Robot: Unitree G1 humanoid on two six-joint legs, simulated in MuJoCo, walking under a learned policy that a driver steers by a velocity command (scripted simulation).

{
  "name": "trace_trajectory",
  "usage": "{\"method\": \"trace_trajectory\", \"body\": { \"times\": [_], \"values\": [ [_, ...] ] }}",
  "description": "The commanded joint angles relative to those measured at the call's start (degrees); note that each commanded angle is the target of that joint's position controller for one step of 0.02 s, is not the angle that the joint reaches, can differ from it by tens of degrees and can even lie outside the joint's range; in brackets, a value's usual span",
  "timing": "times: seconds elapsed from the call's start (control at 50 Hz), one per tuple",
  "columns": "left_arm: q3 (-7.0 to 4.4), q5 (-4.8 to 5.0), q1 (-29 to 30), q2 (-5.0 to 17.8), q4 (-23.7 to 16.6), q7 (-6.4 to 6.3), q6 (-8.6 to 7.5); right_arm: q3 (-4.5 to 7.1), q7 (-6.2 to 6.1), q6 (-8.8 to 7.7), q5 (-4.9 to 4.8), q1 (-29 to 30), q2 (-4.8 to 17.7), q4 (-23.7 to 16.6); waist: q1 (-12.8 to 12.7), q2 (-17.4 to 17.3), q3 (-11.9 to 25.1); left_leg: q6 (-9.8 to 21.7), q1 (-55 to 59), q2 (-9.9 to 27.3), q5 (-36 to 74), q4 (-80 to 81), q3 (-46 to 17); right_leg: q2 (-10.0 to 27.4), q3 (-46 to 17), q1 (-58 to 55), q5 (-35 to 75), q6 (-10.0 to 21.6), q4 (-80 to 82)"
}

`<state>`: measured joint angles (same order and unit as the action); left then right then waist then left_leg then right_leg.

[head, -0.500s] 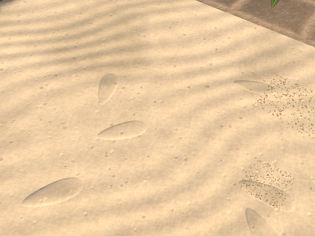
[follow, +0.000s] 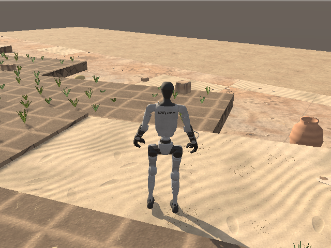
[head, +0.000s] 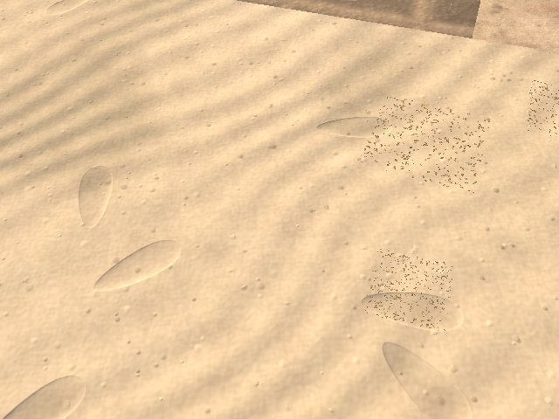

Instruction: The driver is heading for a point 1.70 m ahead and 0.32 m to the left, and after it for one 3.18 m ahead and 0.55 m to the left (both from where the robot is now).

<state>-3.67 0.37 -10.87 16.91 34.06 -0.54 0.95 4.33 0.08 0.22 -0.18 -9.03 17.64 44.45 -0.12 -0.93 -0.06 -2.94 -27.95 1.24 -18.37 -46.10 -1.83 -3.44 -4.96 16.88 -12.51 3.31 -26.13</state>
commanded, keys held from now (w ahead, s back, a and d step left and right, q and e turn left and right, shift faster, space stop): w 1.00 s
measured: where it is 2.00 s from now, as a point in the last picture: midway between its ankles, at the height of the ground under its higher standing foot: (304, 232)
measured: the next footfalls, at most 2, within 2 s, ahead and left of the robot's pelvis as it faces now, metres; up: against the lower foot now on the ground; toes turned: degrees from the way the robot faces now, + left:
left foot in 0.14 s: +0.07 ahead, +0.14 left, +0.00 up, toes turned -2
right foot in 0.58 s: +0.36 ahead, -0.14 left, +0.00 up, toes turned -3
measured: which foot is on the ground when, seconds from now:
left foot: up 0.00-0.12, down 0.14-0.58, up 0.60-1.00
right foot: down 0.00-0.14, up 0.16-0.56, down 0.58-1.00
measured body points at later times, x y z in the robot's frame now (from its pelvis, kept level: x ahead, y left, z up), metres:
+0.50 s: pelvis +0.16 +0.00 +0.00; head +0.19 +0.01 +0.44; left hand +0.39 +0.22 -0.09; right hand +0.12 -0.28 -0.12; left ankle +0.03 +0.14 -0.74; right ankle +0.30 -0.15 -0.71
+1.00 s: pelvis +0.42 -0.04 +0.00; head +0.45 -0.04 +0.45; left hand +0.45 +0.25 -0.12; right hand +0.63 -0.28 -0.09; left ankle +0.62 +0.11 -0.70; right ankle +0.32 -0.14 -0.74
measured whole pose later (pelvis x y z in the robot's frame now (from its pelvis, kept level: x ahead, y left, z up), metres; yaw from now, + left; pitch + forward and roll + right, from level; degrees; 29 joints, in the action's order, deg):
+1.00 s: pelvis +0.42 -0.04 +0.00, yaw -2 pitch +2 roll -2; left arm -3.1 1.0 -21.6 16.2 45.6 0.7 -4.4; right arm 1.5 2.0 -4.5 -0.7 -3.9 15.6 41.2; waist -4.8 -2.6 -1.4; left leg -0.1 -36.7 5.3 4.4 -33.8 -1.7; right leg -3.6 1.9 -0.9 -15.3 2.3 -12.8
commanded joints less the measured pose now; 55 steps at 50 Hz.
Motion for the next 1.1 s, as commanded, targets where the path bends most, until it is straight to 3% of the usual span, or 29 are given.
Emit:
{"method": "trace_trajectory", "body": {
  "times": [0.02, 0.08, 0.12, 0.14, 0.16, 0.18, 0.2, 0.22, 0.28, 0.38, 0.48, 0.52, 0.54, 0.56, 0.58, 0.6, 0.62, 0.64, 0.66, 0.68, 0.7, 0.74, 0.82, 0.9, 0.96, 1.0, 1.06, 1.08, 1.1],
  "values": [
    [-2.40, -0.12, -2.20, 9.63, -1.99, 0.15, -1.37, 0.87, 1.10, -2.40, -0.41, 4.56, 5.37, -5.15, -2.61, 10.62, 2.20, 1.88, 0.74, -0.17, -1.39, 7.43, 0.78, 15.08, -17.09, -4.29, -15.12, 10.02, 11.90],
    [-2.00, 0.30, -2.67, 9.78, -1.10, 0.47, -1.74, 0.73, 1.70, -4.23, -0.85, 2.52, 4.74, -4.54, -1.10, 8.97, 0.82, 4.70, 7.33, -0.96, 0.51, 15.25, 2.43, 14.59, -18.23, -1.82, -18.20, 9.18, 10.38],
    [-1.07, 0.11, -1.59, 7.62, -1.26, 0.47, -1.73, 0.79, 1.62, -5.06, -0.51, -2.75, 4.35, -2.62, 1.89, 7.11, 1.77, 6.33, 17.95, -0.61, 4.06, 20.28, 1.99, 11.29, -16.73, 3.14, -17.93, 6.74, 6.59],
    [-0.08, -0.19, 0.40, 4.62, -2.10, 0.52, -2.03, 1.15, 1.24, -5.37, -0.12, -8.16, 5.97, -1.54, 4.12, 3.97, 2.94, 8.31, 24.95, 4.84, 1.92, 22.22, -3.95, 8.14, -13.31, 8.80, -17.11, 4.01, -0.93],
    [0.79, -0.21, 0.06, 1.10, -4.08, 0.67, -2.88, 2.35, 0.92, -5.39, 0.24, -12.46, 11.26, -0.08, 3.16, -7.94, 3.16, 13.60, 31.56, 13.43, -7.12, 27.39, -18.65, -0.07, -1.41, 19.79, -16.13, -0.05, -15.38],
    [-0.21, 0.92, 3.30, 5.33, -5.81, 0.15, -3.67, 3.02, 1.28, -5.45, 0.71, -15.56, 12.56, 0.56, 5.73, -12.70, -0.12, 20.20, 31.22, 21.93, -16.29, 34.16, -34.40, 0.18, 1.04, 29.78, -22.52, -1.58, -27.18],
    [-1.23, 1.82, 3.37, 8.09, -5.28, 0.13, -4.22, 2.06, 1.02, -5.76, 0.56, -14.23, 9.61, 0.02, 5.26, -8.59, -3.31, 20.42, 30.10, 21.67, -20.20, 34.77, -34.30, 3.01, -2.14, 33.72, -19.84, -1.28, -33.90],
    [-1.25, 1.58, 1.92, 7.53, -4.30, 0.47, -4.41, 1.29, 0.68, -5.79, 0.02, -12.14, 7.54, -0.63, 3.78, -8.06, -3.88, 18.48, 30.48, 18.92, -19.54, 34.78, -30.00, 4.35, -1.87, 35.45, -15.01, -1.26, -36.14],
    [-1.00, 0.29, 2.56, 5.22, -3.76, 1.27, -4.93, 0.38, 0.04, -5.34, 0.08, -9.64, 6.23, -1.35, 2.75, -6.09, -4.09, 15.13, 27.83, 13.90, -4.18, 36.82, -18.56, 7.24, 0.46, 33.34, -2.96, -2.39, -33.58],
    [0.57, 0.27, 7.56, 0.93, -4.42, 2.03, -5.50, 0.32, -0.57, -4.75, -0.44, -11.25, 7.35, 0.08, 4.60, -5.36, -3.43, 13.61, 22.81, 9.41, 13.82, 37.12, -5.60, 6.44, 5.48, 22.82, 8.56, -4.74, -17.72],
    [0.20, 1.17, 11.59, 2.44, -5.49, 3.23, -6.00, 0.78, -0.05, -4.32, -1.56, -14.21, 9.47, 1.86, 5.45, -6.15, -5.18, 13.06, 23.59, 12.58, 14.63, 35.79, -5.69, 5.12, 5.94, 16.19, 9.96, -2.80, -7.06],
    [-0.48, 1.21, 9.54, 4.05, -5.13, 3.38, -6.11, 1.12, -0.05, -3.98, -1.77, -13.62, 10.25, 2.21, 3.27, -6.51, -4.44, 12.26, 26.21, 13.99, 21.74, 33.20, -5.73, 4.43, 6.15, 12.58, 7.56, -0.73, -4.94],
    [-1.18, 0.90, 5.48, 5.13, -4.08, 3.22, -6.11, 1.20, -0.15, -3.78, -1.86, -12.83, 10.57, 2.21, 0.36, -6.13, -1.95, 11.41, 26.58, 13.15, 31.77, 28.24, -4.06, 2.92, 7.52, 6.32, 7.10, 0.67, -3.39],
    [-2.44, 0.67, -2.10, 7.16, -1.71, 2.76, -5.92, 0.80, -0.25, -3.64, -1.66, -13.11, 9.53, 2.32, -3.51, -4.84, 3.17, 10.04, 24.83, 10.48, 40.57, 18.32, -1.17, 1.59, 8.52, -4.78, 7.24, 2.42, -2.61],
    [-3.45, 0.42, -12.23, 9.98, 0.23, 2.15, -5.66, -0.28, -0.38, -3.78, -0.43, -12.92, 7.03, 1.21, -8.08, -1.50, 11.20, 7.92, 15.38, 8.02, 32.44, 2.68, 0.90, 8.39, 1.41, -21.30, 7.07, 5.29, -4.73],
    [-4.48, -0.81, -16.37, 16.58, 1.10, 2.13, -5.47, -2.39, -0.22, -4.82, -0.27, -19.00, -0.01, -0.92, -4.89, 16.30, 20.10, 3.86, -5.46, -2.31, -0.69, -20.51, 1.90, 24.04, -28.53, -38.88, -7.74, 14.31, 1.91],
    [-3.17, -0.22, -16.44, 11.66, 1.17, 2.41, -5.62, -1.42, 0.09, -6.07, -1.33, -16.73, 4.91, -0.12, -6.40, 15.47, 21.68, 4.25, -11.74, -2.43, -12.70, -27.94, -6.03, 25.58, -40.07, -37.99, -14.96, 14.91, 9.94],
    [-2.10, 0.02, -12.26, 9.19, 1.47, 2.41, -5.74, -0.33, 0.50, -6.53, -2.78, -11.69, 8.21, -1.72, -5.58, 11.95, 11.68, 4.93, -16.78, 0.81, -9.30, -30.04, -4.87, 24.01, -31.04, -31.54, -12.95, 12.40, 10.11],
    [-1.65, 0.07, -9.05, 7.96, 1.34, 2.33, -5.74, -0.67, 0.45, -6.76, -2.31, -8.33, 7.41, -2.49, -4.23, 7.16, 6.91, 5.34, -15.73, 3.57, -4.46, -27.74, -3.29, 21.48, -23.29, -23.96, -6.32, 11.09, 10.29],
    [-1.30, -0.23, -6.21, 6.74, 1.47, 2.49, -5.75, -0.68, 0.34, -6.68, -1.14, -6.74, 6.55, -2.73, -2.52, 4.64, 3.59, 5.11, -13.91, 5.19, -0.95, -24.15, -2.67, 19.03, -18.13, -17.30, -0.22, 10.43, 11.57],
    [-0.83, -0.66, -4.30, 5.28, 1.40, 2.53, -6.09, -0.45, 0.35, -6.14, -0.72, -7.47, 6.16, -2.41, -0.60, 5.51, 2.65, 5.00, -10.57, 6.81, 1.61, -21.74, -3.10, 17.02, -14.32, -12.91, 3.93, 9.93, 13.26],
    [-0.91, -0.31, -3.08, 5.04, 2.10, 2.45, -6.85, -0.78, 0.38, -5.03, -0.81, -9.31, 4.27, -1.82, 1.14, 6.51, 2.43, 3.99, -7.58, 7.18, 3.90, -19.25, -2.49, 15.98, -10.82, -9.23, 7.82, 10.83, 16.22],
    [-1.37, -0.07, -4.81, 6.51, 4.63, 1.89, -7.35, -1.17, 0.09, -4.21, 0.11, -3.10, 2.98, -3.90, 0.60, 3.99, -1.79, 1.85, -11.77, 7.54, 12.22, -8.54, -1.86, 15.32, -5.13, -7.30, 12.08, 11.31, 19.32],
    [-1.69, 0.34, -7.39, 8.13, 6.49, 1.21, -6.69, -1.88, 1.02, -5.21, -0.26, 4.72, 1.62, -5.77, -2.42, 3.66, -3.64, 1.88, -8.63, 5.22, 24.08, 6.93, 0.46, 13.37, 0.06, -7.69, 12.12, 8.92, 19.55],
    [-1.96, 0.82, -10.78, 9.23, 8.55, 1.03, -6.05, -1.99, 1.94, -5.66, -0.74, 9.65, 1.88, -7.58, -4.35, 3.66, -4.52, 2.59, -8.02, 3.95, 25.23, 12.33, 0.71, 15.36, -0.32, -11.70, 10.90, 8.63, 18.16],
    [-2.16, 0.98, -11.59, 9.63, 9.60, 0.81, -5.44, -1.75, 2.57, -5.84, -0.76, 11.31, 2.64, -8.72, -4.23, 3.87, -4.85, 3.91, -8.94, 3.47, 22.09, 14.93, 0.19, 17.23, -0.97, -16.03, 12.55, 7.91, 16.06],
    [-2.46, 1.02, -11.04, 10.57, 10.55, 0.35, -4.42, -1.02, 2.90, -6.01, -0.61, 8.37, 4.44, -8.72, -1.68, 5.46, -2.45, 6.25, -3.44, 1.41, 14.99, 17.02, 1.76, 18.16, -0.98, -20.61, 24.36, 6.12, 10.20],
    [-2.39, 0.93, -10.10, 10.67, 10.57, 0.24, -4.03, -0.16, 2.61, -5.99, -0.45, 3.08, 5.82, -7.43, 1.47, 5.57, 1.00, 7.61, 4.24, -0.55, 14.45, 18.48, 3.76, 16.36, 0.75, -20.40, 33.76, 4.97, 3.44],
    [-1.66, 0.45, -10.33, 9.04, 10.40, 0.03, -3.76, 1.22, 2.04, -5.87, -0.31, -5.86, 8.55, -4.96, 5.40, 4.60, 7.34, 9.52, 17.80, -0.25, 15.88, 17.56, 3.66, 13.28, 3.15, -15.89, 35.74, 3.18, -7.91]
  ]
}}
